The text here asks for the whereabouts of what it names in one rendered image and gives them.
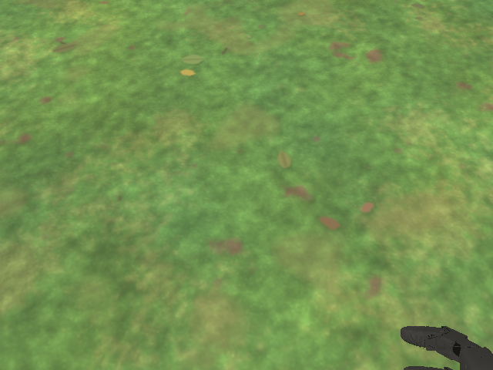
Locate right robot hand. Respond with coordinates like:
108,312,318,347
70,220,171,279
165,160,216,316
401,326,493,370

